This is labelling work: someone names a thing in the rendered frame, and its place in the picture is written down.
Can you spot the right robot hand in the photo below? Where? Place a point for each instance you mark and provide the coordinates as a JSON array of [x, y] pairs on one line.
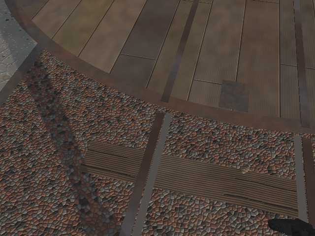
[[293, 227]]

